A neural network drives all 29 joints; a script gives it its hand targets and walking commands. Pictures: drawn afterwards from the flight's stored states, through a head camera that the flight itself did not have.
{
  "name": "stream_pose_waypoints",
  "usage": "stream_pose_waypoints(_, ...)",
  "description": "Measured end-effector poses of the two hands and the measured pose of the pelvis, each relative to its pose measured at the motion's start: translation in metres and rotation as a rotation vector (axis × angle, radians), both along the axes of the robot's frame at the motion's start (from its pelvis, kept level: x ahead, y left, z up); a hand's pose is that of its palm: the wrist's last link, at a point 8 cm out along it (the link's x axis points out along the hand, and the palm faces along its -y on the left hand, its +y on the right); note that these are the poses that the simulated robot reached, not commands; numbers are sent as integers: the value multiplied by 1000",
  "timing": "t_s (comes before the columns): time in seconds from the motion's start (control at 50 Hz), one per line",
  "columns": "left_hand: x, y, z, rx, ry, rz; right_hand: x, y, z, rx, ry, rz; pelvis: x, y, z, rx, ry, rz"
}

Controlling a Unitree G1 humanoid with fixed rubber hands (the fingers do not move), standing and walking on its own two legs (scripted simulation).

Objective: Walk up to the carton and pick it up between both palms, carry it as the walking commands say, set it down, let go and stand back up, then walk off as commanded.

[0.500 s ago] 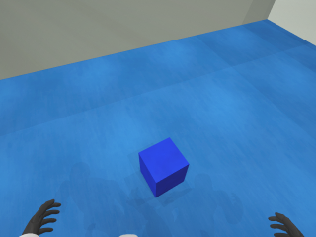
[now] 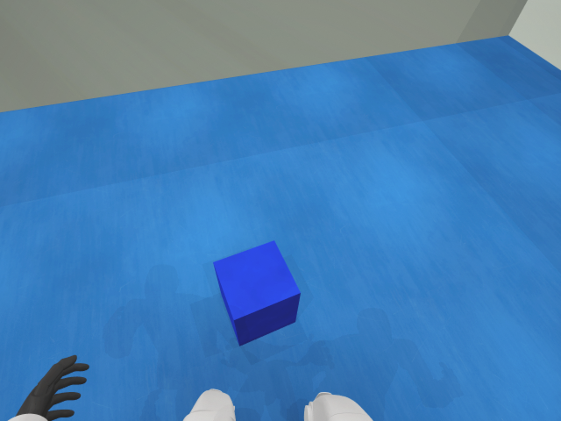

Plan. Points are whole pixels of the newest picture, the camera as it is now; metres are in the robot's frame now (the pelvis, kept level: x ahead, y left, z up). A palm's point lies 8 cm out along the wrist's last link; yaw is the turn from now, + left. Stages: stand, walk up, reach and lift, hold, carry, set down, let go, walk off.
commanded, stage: walk up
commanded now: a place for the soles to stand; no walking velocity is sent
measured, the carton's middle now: (256, 294) +0.55 +0.07 -0.61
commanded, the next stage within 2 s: none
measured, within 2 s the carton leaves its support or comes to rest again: neither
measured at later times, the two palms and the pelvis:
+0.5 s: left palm (142, 410) +0.14 +0.20 -0.07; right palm out of the picture +0.13 -0.50 -0.06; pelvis +0.07 -0.15 +0.00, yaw +6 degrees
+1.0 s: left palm (230, 413) +0.14 +0.08 -0.05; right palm out of the picture +0.32 -0.56 -0.08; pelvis +0.17 -0.26 +0.02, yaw +11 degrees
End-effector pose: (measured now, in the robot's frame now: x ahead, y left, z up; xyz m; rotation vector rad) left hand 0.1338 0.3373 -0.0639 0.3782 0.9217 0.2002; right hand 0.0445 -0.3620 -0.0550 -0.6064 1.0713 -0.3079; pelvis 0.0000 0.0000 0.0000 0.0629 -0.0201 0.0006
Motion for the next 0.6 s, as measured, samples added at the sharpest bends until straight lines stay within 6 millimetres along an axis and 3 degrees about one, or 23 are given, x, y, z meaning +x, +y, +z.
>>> stream_pose_waypoints(0.06,-24,-24,11,-12,43,54,32,-8,6,46,-42,21,8,-21,17,7,-10,21)
stream_pose_waypoints(0.12,-37,-41,22,-3,63,96,50,-24,13,62,-37,48,19,-41,27,16,-14,41)
stream_pose_waypoints(0.2,-43,-60,24,2,93,137,64,-46,12,65,14,76,32,-64,30,15,6,76)
stream_pose_waypoints(0.3,-44,-87,12,-12,130,183,82,-70,8,55,70,97,49,-88,26,2,30,112)
stream_pose_waypoints(0.38,-34,-106,-1,-26,135,203,91,-88,1,41,83,106,62,-103,17,-8,15,121)
stream_pose_waypoints(0.42,-21,-113,-9,-16,121,192,83,-104,-7,8,96,90,65,-112,6,-5,-11,117)
stream_pose_waypoints(0.48,2,-130,-5,-5,90,165,81,-128,-8,-6,84,66,70,-136,5,9,-18,106)
stream_pose_waypoints(0.54,15,-150,-1,10,81,138,101,-155,-9,-3,44,72,77,-166,2,6,-11,96)
stream_pose_waypoints(0.6,11,-172,-6,53,80,147,129,-188,-23,-1,13,103,85,-198,-12,5,-5,98)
